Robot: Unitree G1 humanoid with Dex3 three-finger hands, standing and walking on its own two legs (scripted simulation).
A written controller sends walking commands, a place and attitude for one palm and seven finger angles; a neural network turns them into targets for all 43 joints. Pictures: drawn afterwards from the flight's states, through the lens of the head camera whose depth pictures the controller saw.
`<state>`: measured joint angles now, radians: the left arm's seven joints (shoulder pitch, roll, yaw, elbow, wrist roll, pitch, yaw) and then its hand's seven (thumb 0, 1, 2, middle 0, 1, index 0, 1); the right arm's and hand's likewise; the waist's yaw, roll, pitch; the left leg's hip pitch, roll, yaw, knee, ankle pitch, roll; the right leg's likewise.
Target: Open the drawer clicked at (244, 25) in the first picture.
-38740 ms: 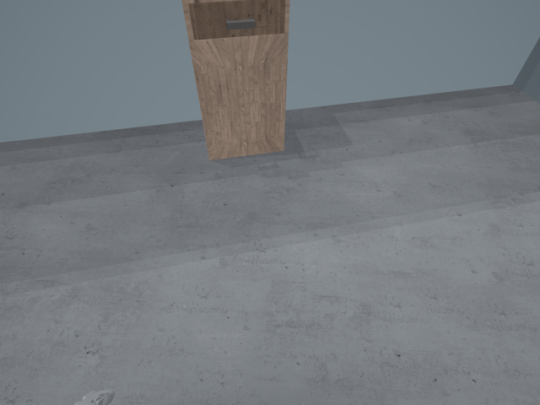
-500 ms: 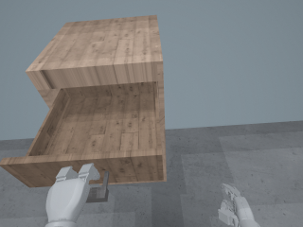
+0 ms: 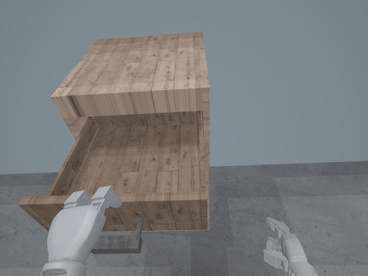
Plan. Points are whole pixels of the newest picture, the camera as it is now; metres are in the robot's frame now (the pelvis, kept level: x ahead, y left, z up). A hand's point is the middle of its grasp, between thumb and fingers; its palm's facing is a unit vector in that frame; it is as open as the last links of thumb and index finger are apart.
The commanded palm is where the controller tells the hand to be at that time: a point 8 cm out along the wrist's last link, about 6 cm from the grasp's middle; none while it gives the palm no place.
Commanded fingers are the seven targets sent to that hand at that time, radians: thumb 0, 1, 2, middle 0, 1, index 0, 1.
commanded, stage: lift the hand off the handle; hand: left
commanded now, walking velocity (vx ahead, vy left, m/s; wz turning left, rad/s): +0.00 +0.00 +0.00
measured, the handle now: (115, 233) +0.20 +0.20 +0.00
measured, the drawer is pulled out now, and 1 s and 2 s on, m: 0.30 0.30 0.30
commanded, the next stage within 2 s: draw the hand back to the body in 0.54 s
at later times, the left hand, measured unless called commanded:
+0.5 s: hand (79, 206) +0.18 +0.21 +0.15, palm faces +0.20 -0.16 -0.97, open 13.8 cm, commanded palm +0.13 +0.20 +0.21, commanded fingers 0.00 -0.50 0.30 -0.30 -1.20 -0.30 -1.20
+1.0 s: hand (69, 213) +0.17 +0.23 +0.14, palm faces +0.11 -0.17 -0.98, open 13.8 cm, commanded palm +0.13 +0.23 +0.20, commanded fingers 0.00 -0.50 0.30 -0.30 -1.20 -0.30 -1.20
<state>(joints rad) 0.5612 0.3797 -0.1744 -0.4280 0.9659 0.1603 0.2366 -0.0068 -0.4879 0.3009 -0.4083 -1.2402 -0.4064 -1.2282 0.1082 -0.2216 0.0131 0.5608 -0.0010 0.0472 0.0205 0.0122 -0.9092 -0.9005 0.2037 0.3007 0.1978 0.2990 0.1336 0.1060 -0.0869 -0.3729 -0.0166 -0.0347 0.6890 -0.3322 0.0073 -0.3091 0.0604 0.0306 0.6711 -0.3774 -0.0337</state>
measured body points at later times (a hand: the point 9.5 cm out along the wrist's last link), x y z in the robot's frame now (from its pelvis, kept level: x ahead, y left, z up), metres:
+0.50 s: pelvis +0.00 +0.00 +0.01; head -0.04 -0.05 +0.46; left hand +0.16 +0.21 +0.21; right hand +0.25 -0.17 -0.05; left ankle +0.02 +0.12 -0.72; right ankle -0.02 -0.10 -0.72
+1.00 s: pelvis -0.01 +0.00 +0.02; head -0.03 -0.04 +0.46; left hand +0.16 +0.24 +0.19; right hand +0.23 -0.19 -0.06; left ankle +0.02 +0.12 -0.72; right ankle -0.02 -0.10 -0.72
